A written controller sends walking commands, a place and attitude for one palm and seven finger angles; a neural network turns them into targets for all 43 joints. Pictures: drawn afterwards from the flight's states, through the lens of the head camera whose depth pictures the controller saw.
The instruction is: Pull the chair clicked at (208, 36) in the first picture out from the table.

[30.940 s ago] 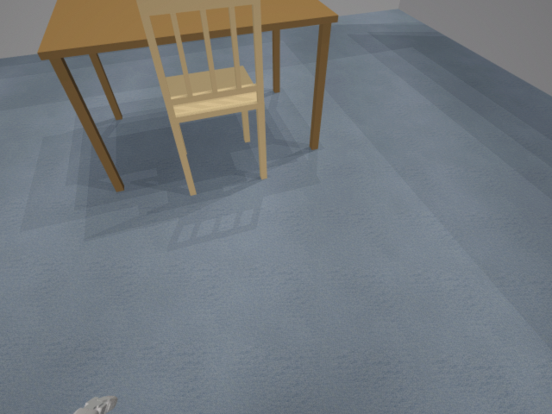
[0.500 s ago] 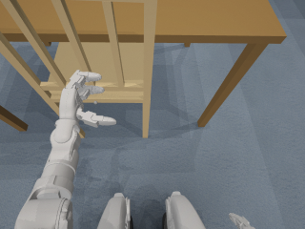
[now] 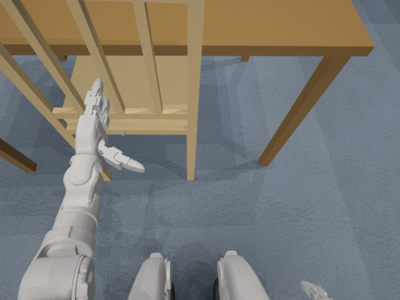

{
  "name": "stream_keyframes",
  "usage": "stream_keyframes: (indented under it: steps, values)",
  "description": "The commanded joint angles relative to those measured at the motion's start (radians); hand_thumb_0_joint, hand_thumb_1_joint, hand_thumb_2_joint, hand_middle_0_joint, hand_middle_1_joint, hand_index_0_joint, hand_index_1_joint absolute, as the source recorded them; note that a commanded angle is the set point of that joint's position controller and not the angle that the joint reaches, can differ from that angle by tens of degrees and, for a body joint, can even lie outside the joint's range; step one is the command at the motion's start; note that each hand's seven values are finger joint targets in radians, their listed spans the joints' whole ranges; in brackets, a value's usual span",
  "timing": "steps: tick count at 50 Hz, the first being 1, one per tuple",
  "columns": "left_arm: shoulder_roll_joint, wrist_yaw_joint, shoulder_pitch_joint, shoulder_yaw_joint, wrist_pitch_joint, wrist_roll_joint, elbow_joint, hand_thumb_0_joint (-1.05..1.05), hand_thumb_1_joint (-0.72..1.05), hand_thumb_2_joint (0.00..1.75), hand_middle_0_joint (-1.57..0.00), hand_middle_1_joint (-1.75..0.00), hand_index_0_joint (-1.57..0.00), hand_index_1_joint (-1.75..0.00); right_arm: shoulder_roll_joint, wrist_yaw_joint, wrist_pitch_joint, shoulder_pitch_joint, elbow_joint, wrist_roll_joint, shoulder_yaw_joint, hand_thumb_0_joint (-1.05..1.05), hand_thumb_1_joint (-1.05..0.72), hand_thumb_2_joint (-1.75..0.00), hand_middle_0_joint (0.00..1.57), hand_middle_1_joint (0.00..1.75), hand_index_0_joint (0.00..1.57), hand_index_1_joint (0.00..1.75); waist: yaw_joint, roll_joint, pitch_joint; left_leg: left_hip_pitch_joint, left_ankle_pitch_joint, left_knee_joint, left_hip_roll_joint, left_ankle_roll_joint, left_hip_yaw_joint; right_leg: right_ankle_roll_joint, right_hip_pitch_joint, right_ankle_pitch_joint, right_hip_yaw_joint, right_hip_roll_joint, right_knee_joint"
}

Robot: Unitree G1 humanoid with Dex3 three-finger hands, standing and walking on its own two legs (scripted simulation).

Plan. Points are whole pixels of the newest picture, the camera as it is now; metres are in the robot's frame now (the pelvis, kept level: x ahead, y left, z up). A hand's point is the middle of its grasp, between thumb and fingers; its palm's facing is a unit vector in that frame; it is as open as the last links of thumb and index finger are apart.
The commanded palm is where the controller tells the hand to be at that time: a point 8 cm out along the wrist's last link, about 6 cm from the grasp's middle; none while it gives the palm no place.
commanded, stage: draw the fingers out of the gap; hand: left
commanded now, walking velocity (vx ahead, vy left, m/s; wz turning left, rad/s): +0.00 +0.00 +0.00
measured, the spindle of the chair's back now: (103, 68) +0.58 +0.19 +0.05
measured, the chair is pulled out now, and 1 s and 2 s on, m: -0.09 -0.09 -0.09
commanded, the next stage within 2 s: aim the fingers beside a spindle in 0.68 s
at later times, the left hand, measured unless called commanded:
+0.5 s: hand (120, 174) +0.35 +0.14 +0.02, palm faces -0.06 -1.00 -0.06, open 17.5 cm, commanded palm +0.32 +0.19 +0.02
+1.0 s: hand (110, 203) +0.30 +0.15 +0.02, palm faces -0.03 -1.00 -0.03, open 17.5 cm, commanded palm +0.28 +0.21 +0.02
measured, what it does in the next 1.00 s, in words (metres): stands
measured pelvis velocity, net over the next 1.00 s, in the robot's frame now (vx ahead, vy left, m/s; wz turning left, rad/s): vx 0.00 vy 0.00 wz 0.03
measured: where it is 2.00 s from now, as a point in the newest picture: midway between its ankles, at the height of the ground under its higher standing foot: outside the picture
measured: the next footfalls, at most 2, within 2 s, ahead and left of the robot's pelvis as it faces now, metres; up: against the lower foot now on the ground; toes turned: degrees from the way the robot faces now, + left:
none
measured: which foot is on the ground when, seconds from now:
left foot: down 0.00-1.00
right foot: down 0.00-1.00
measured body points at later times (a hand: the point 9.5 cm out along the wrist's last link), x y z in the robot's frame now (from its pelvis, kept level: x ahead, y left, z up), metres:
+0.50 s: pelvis +0.00 +0.00 +0.00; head +0.11 +0.00 +0.44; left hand +0.35 +0.19 +0.03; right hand +0.15 -0.25 -0.11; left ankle +0.02 +0.11 -0.62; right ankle +0.02 -0.12 -0.62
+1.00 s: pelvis +0.00 +0.00 -0.01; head +0.10 +0.01 +0.43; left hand +0.29 +0.21 +0.02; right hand +0.18 -0.24 -0.11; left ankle +0.02 +0.11 -0.62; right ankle +0.02 -0.12 -0.62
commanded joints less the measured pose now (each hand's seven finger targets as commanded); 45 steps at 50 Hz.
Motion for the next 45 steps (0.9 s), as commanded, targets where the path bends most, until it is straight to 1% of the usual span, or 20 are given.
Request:
stream_keyframes:
  steps: [1, 3, 7, 9, 12, 15, 17, 18, 19, 21, 22, 25, 27, 29, 33, 34, 40, 41, 43, 45]
  values:
    - [0.123, 0.000, -0.228, 0.012, -0.087, -0.027, -0.261, 0.00, -0.55, 0.20, 0.00, 0.00, 0.00, 0.00, -0.143, -0.001, -0.032, 0.087, -0.094, 0.003, -0.058, 0.00, -0.90, -0.90, 0.20, 0.30, 0.20, 0.30, 0.009, 0.028, -0.490, 0.356, 0.398, -0.141, -0.018, -0.003, -0.025, -0.015, 0.270, 0.372, 0.016, 0.015, -0.162]
    - [0.111, -0.011, -0.130, -0.005, -0.086, -0.033, -0.298, 0.00, -0.55, 0.20, 0.00, 0.00, 0.00, 0.00, -0.147, 0.006, -0.032, 0.086, -0.109, 0.005, -0.063, 0.00, -0.90, -0.90, 0.20, 0.30, 0.20, 0.30, 0.023, 0.038, -0.516, 0.390, 0.435, -0.147, -0.014, -0.005, -0.025, -0.019, 0.282, 0.393, 0.013, 0.017, -0.159]
    - [0.077, -0.016, -0.031, -0.043, -0.059, -0.034, -0.330, 0.00, -0.55, 0.20, 0.00, 0.00, 0.00, 0.00, -0.144, 0.010, -0.020, 0.068, -0.124, 0.017, -0.066, 0.00, -0.90, -0.90, 0.20, 0.30, 0.20, 0.30, 0.022, -0.018, -0.420, 0.345, 0.377, -0.170, -0.015, -0.002, -0.023, -0.014, 0.288, 0.362, 0.010, 0.015, -0.182]
    - [0.063, -0.005, -0.033, -0.059, -0.061, -0.034, -0.379, 0.00, -0.55, 0.20, 0.00, 0.00, 0.00, 0.00, -0.143, 0.007, -0.021, 0.058, -0.129, 0.017, -0.066, 0.00, -0.90, -0.90, 0.20, 0.30, 0.20, 0.30, 0.021, 0.001, -0.410, 0.358, 0.357, -0.172, -0.016, -0.002, -0.027, -0.014, 0.262, 0.333, 0.008, 0.014, -0.182]
    - [0.093, 0.021, -0.038, -0.027, -0.087, -0.039, -0.439, 0.00, -0.55, 0.20, 0.00, 0.00, 0.00, 0.00, -0.140, -0.004, -0.030, 0.039, -0.130, 0.014, -0.066, 0.00, -0.90, -0.90, 0.20, 0.30, 0.20, 0.30, 0.022, -0.037, -0.395, 0.331, 0.315, -0.166, -0.020, 0.003, -0.024, -0.011, 0.279, 0.311, 0.019, 0.011, -0.189]
    - [0.073, 0.032, -0.018, -0.055, -0.120, -0.032, -0.507, 0.00, -0.55, 0.20, 0.00, 0.00, 0.00, 0.00, -0.132, -0.008, -0.046, 0.018, -0.130, 0.009, -0.062, 0.00, -0.90, -0.90, 0.20, 0.30, 0.20, 0.30, 0.031, 0.033, -0.412, 0.376, 0.335, -0.161, -0.021, -0.003, -0.029, -0.016, 0.249, 0.307, 0.015, 0.007, -0.173]
    - [0.062, 0.028, 0.026, -0.076, -0.128, -0.028, -0.532, 0.00, -0.55, 0.20, 0.00, 0.00, 0.00, 0.00, -0.133, -0.008, -0.054, 0.006, -0.134, 0.007, -0.062, 0.00, -0.90, -0.90, 0.20, 0.30, 0.20, 0.30, 0.032, 0.034, -0.423, 0.386, 0.340, -0.157, -0.021, -0.003, -0.032, -0.018, 0.247, 0.307, 0.013, 0.008, -0.168]
    - [0.071, 0.023, 0.059, -0.073, -0.125, -0.024, -0.527, 0.00, -0.55, 0.20, 0.00, 0.00, 0.00, 0.00, -0.136, -0.008, -0.056, 0.010, -0.137, 0.008, -0.063, 0.00, -0.90, -0.90, 0.20, 0.30, 0.20, 0.30, 0.035, 0.034, -0.416, 0.394, 0.349, -0.160, -0.018, -0.006, -0.039, -0.021, 0.235, 0.303, 0.009, 0.010, -0.162]
    - [0.031, 0.013, 0.083, -0.111, -0.117, -0.024, -0.520, 0.00, -0.55, 0.20, 0.00, 0.00, 0.00, 0.00, -0.134, -0.007, -0.057, -0.002, -0.139, 0.009, -0.061, 0.00, -0.90, -0.90, 0.20, 0.30, 0.20, 0.30, 0.031, 0.036, -0.406, 0.397, 0.342, -0.160, -0.018, -0.006, -0.040, -0.020, 0.223, 0.296, 0.005, 0.008, -0.162]
    - [0.028, -0.002, 0.139, -0.117, -0.090, -0.030, -0.511, 0.00, -0.55, 0.20, 0.00, 0.00, 0.00, 0.00, -0.139, -0.007, -0.056, -0.010, -0.148, 0.013, -0.063, 0.00, -0.90, -0.90, 0.20, 0.30, 0.20, 0.30, 0.039, 0.017, -0.384, 0.377, 0.322, -0.167, -0.019, -0.006, -0.042, -0.021, 0.231, 0.282, 0.002, 0.008, -0.168]
    - [0.006, -0.010, 0.157, -0.138, -0.071, -0.036, -0.501, 0.00, -0.55, 0.20, 0.00, 0.00, 0.00, 0.00, -0.138, -0.006, -0.053, -0.018, -0.153, 0.016, -0.063, 0.00, -0.90, -0.90, 0.20, 0.30, 0.20, 0.30, 0.030, -0.006, -0.367, 0.362, 0.296, -0.166, -0.022, -0.002, -0.037, -0.018, 0.236, 0.271, 0.003, 0.008, -0.181]
    - [0.042, -0.022, 0.189, -0.098, -0.043, -0.055, -0.540, 0.00, -0.55, 0.20, 0.00, 0.00, 0.00, 0.00, -0.140, -0.015, -0.054, -0.035, -0.171, 0.022, -0.062, 0.00, -0.90, -0.90, 0.20, 0.30, 0.20, 0.30, 0.048, -0.020, -0.369, 0.336, 0.275, -0.169, -0.025, 0.002, -0.032, -0.018, 0.266, 0.266, 0.011, 0.005, -0.185]
    - [0.028, -0.020, 0.233, -0.106, -0.038, -0.062, -0.587, 0.00, -0.55, 0.20, 0.00, 0.00, 0.00, 0.00, -0.134, -0.018, -0.057, -0.045, -0.189, 0.023, -0.060, 0.00, -0.90, -0.90, 0.20, 0.30, 0.20, 0.30, 0.060, -0.024, -0.378, 0.339, 0.293, -0.171, -0.027, 0.003, -0.030, -0.018, 0.289, 0.283, 0.010, 0.003, -0.183]
    - [0.042, -0.014, 0.246, -0.095, -0.049, -0.067, -0.641, 0.00, -0.55, 0.20, 0.00, 0.00, 0.00, 0.00, -0.129, -0.022, -0.065, -0.049, -0.195, 0.020, -0.058, 0.00, -0.90, -0.90, 0.20, 0.30, 0.20, 0.30, 0.063, -0.026, -0.398, 0.341, 0.306, -0.162, -0.028, 0.005, -0.030, -0.016, 0.301, 0.296, 0.013, 0.003, -0.177]
    - [0.048, -0.007, 0.319, -0.095, -0.072, -0.061, -0.673, 0.00, -0.55, 0.20, 0.00, 0.00, 0.00, 0.00, -0.127, -0.024, -0.079, -0.061, -0.198, 0.018, -0.056, 0.00, -0.90, -0.90, 0.20, 0.30, 0.20, 0.30, 0.061, -0.040, -0.361, 0.300, 0.280, -0.147, -0.030, 0.008, -0.030, -0.016, 0.291, 0.277, 0.017, 0.006, -0.171]
    - [0.030, -0.012, 0.328, -0.115, -0.078, -0.057, -0.694, 0.00, -0.55, 0.20, 0.00, 0.00, 0.00, 0.00, -0.122, -0.023, -0.082, -0.066, -0.199, 0.017, -0.054, 0.00, -0.90, -0.90, 0.20, 0.30, 0.20, 0.30, 0.059, -0.013, -0.361, 0.316, 0.294, -0.145, -0.031, 0.007, -0.028, -0.017, 0.282, 0.289, 0.018, 0.005, -0.169]
    - [0.022, -0.052, 0.482, -0.139, -0.054, -0.073, -0.770, 0.00, -0.55, 0.20, 0.00, 0.00, 0.00, 0.00, -0.126, -0.022, -0.093, -0.077, -0.222, 0.022, -0.059, 0.00, -0.90, -0.90, 0.20, 0.30, 0.20, 0.30, 0.067, -0.006, -0.363, 0.322, 0.296, -0.147, -0.029, 0.006, -0.031, -0.020, 0.288, 0.289, 0.013, 0.004, -0.167]
    - [-0.012, -0.052, 0.453, -0.145, -0.064, -0.102, -0.788, 0.00, -0.55, 0.20, 0.00, 0.00, 0.00, 0.00, -0.121, -0.027, -0.099, -0.084, -0.220, 0.021, -0.056, 0.00, -0.90, -0.90, 0.20, 0.30, 0.20, 0.30, 0.055, -0.024, -0.340, 0.305, 0.280, -0.137, -0.031, 0.007, -0.033, -0.016, 0.273, 0.276, 0.010, 0.004, -0.172]
    - [0.024, -0.047, 0.395, -0.120, -0.074, -0.102, -0.778, 0.00, -0.54, 0.21, -0.01, -0.01, -0.01, -0.01, -0.127, -0.036, -0.111, -0.081, -0.201, 0.017, -0.052, 0.00, -0.90, -0.90, 0.20, 0.30, 0.20, 0.30, 0.043, -0.024, -0.305, 0.260, 0.236, -0.118, -0.031, 0.009, -0.037, -0.017, 0.241, 0.223, 0.015, 0.008, -0.167]
    - [0.043, -0.039, 0.354, -0.102, -0.088, -0.093, -0.784, 0.00, -0.54, 0.22, -0.01, -0.02, -0.01, -0.02, -0.126, -0.042, -0.120, -0.084, -0.190, 0.012, -0.052, 0.00, -0.90, -0.90, 0.20, 0.30, 0.20, 0.30, 0.044, -0.014, -0.317, 0.257, 0.224, -0.111, -0.030, 0.008, -0.041, -0.018, 0.219, 0.199, 0.016, 0.006, -0.157]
